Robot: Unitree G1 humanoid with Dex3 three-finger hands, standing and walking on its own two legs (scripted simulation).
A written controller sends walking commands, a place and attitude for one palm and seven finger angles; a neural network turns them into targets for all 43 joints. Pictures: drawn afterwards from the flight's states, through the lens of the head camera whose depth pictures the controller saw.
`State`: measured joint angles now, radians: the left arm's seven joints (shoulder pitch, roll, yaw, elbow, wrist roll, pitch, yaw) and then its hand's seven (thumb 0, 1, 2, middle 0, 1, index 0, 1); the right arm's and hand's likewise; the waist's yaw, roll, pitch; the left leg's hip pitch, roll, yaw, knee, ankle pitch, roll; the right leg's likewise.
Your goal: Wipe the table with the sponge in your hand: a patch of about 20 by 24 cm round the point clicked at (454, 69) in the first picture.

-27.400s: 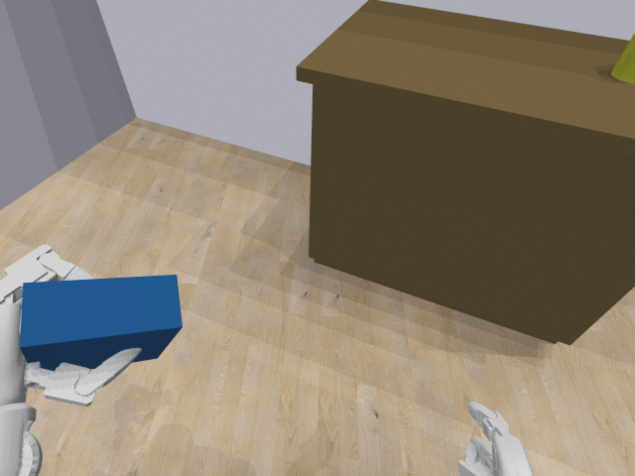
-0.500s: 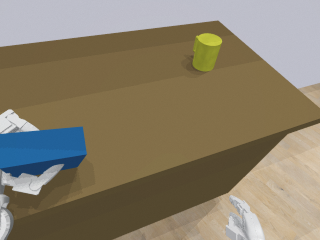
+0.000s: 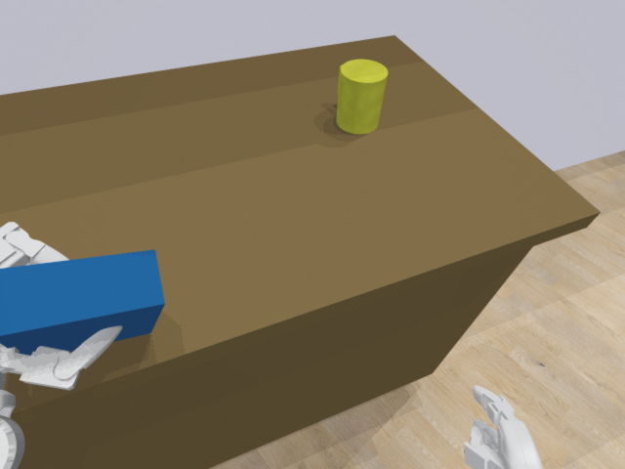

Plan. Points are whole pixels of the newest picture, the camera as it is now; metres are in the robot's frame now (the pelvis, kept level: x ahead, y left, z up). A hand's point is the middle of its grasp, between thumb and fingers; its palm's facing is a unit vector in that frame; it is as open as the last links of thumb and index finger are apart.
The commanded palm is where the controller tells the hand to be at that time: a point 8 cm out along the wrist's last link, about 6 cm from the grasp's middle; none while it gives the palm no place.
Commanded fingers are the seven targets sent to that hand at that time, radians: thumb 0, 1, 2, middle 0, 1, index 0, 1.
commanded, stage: shuffle to correct the standing spot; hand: left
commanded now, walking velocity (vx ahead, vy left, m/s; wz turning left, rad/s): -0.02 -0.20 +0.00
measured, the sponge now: (109, 304) +0.23 +0.21 +0.15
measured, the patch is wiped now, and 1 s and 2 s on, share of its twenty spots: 0.00 0.00 0.00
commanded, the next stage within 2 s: come to a stop and stand still in 0.18 s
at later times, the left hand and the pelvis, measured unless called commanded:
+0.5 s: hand (40, 288) +0.24 +0.27 +0.17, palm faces +0.41 -0.81 -0.42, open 9.1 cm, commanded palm +0.15 +0.28 +0.18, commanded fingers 0.00 0.10 1.30 -1.20 -1.60 -1.20 -1.60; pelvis -0.01 +0.00 +0.00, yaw -2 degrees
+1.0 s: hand out of the picture +0.21 +0.31 +0.17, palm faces +0.38 -0.88 -0.30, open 9.1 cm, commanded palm +0.15 +0.35 +0.18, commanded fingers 0.00 0.10 1.30 -1.20 -1.60 -1.20 -1.60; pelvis -0.01 +0.07 +0.00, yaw -1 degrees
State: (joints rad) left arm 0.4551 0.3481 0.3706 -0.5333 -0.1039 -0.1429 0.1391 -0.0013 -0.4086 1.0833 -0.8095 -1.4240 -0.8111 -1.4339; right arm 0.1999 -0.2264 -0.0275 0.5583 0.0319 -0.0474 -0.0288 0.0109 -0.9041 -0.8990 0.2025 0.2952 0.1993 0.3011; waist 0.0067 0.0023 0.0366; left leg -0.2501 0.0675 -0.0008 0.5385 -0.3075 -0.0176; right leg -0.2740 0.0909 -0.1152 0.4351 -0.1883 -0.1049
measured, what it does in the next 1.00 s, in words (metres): shifts its weight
